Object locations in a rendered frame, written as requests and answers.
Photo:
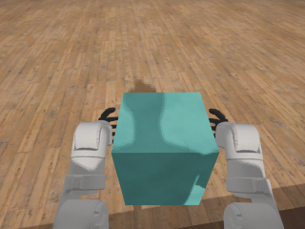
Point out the robot left forearm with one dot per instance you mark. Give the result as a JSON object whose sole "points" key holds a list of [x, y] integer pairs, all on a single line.
{"points": [[87, 167]]}

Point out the left robot upper arm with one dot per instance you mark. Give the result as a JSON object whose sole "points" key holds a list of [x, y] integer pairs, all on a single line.
{"points": [[83, 214]]}

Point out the right robot hand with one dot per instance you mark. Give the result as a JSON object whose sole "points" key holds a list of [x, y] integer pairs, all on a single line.
{"points": [[221, 117]]}

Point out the left robot hand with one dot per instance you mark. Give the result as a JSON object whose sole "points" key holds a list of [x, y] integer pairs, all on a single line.
{"points": [[109, 119]]}

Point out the carton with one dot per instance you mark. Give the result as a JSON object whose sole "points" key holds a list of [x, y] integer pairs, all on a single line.
{"points": [[164, 149]]}

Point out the right robot upper arm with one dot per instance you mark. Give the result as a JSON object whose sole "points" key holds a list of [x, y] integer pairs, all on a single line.
{"points": [[251, 215]]}

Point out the robot right forearm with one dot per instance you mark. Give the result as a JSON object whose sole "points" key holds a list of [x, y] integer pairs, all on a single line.
{"points": [[246, 174]]}

